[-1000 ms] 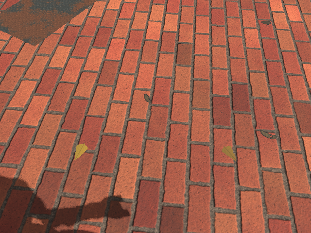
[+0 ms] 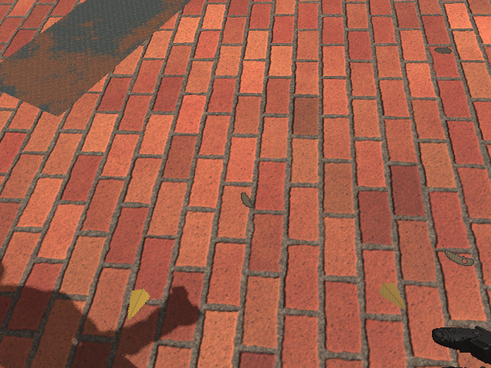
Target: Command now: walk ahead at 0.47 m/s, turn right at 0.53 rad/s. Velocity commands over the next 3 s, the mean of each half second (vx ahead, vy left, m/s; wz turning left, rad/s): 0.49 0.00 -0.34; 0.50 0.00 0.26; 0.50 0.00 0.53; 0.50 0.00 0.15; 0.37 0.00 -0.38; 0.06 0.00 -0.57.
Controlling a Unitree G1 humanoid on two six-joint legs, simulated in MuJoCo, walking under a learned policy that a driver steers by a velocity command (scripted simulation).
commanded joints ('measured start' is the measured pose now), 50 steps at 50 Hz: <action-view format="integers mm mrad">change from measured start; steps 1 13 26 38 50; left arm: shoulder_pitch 8 -128 -429 -210 -124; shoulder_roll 204 138 87 98 184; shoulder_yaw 62 39 1 33 71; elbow -44 -115 -201 -102 8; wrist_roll -13 0 4 38 21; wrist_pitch -8 -14 -40 -61 -53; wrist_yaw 15 -7 -51 -38 -9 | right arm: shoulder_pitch -146 176 294 266 -18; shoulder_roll -72 -79 -184 -99 -20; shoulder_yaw -17 -38 -57 -31 -7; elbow -103 22 140 101 -14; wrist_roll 12 -19 33 32 22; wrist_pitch -22 -7 12 46 61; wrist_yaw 3 -15 -22 -34 12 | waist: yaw -6 -96 -152 -68 0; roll -152 28 24 -160 -59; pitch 30 -62 23 -61 70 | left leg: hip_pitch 121 554 542 -4 -62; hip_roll -45 224 213 106 83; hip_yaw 12 -285 -36 -37 55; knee -100 -381 -451 554 72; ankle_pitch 84 -139 11 -269 52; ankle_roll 8 264 242 55 71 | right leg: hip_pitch -114 -607 -510 -77 28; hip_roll -210 -139 -124 -322 -324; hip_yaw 179 8 -114 75 -282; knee -62 910 288 -114 -167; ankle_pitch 274 -33 284 146 391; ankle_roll -119 40 44 -136 -106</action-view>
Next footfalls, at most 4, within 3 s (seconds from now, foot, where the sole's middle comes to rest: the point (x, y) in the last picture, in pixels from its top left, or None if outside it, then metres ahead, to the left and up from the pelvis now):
0.12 left None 0.27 0.13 -0.78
0.62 right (358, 359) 0.49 -0.17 -0.78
1.16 left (275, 255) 0.78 0.05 -0.78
1.64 right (315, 172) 1.11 -0.07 -0.78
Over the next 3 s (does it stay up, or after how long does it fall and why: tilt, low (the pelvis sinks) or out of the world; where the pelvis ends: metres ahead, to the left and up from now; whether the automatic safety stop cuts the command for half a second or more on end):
stays up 1.38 0.15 -0.01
